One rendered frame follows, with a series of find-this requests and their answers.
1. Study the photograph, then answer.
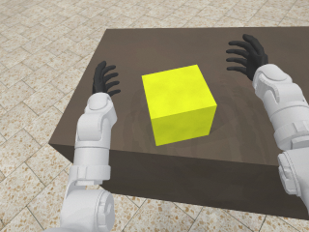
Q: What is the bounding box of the right robot forearm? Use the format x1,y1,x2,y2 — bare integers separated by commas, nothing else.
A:
252,64,309,151

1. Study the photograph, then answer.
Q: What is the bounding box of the pedestal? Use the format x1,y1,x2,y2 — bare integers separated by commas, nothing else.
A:
48,26,309,220

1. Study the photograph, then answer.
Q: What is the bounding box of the robot right upper arm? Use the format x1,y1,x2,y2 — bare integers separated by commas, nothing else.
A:
277,147,309,216

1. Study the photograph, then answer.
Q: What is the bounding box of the left robot hand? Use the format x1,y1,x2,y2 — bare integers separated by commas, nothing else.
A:
92,61,121,97

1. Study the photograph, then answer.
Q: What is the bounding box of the carton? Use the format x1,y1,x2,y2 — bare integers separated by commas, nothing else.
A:
142,65,217,146

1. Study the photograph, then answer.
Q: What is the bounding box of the robot left upper arm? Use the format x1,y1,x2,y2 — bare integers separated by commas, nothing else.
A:
42,189,115,232

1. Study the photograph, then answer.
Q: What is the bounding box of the right robot hand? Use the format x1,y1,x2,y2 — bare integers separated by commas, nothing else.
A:
226,34,268,81

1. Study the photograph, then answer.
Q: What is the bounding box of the left robot forearm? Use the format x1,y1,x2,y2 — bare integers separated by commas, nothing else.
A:
60,92,118,225

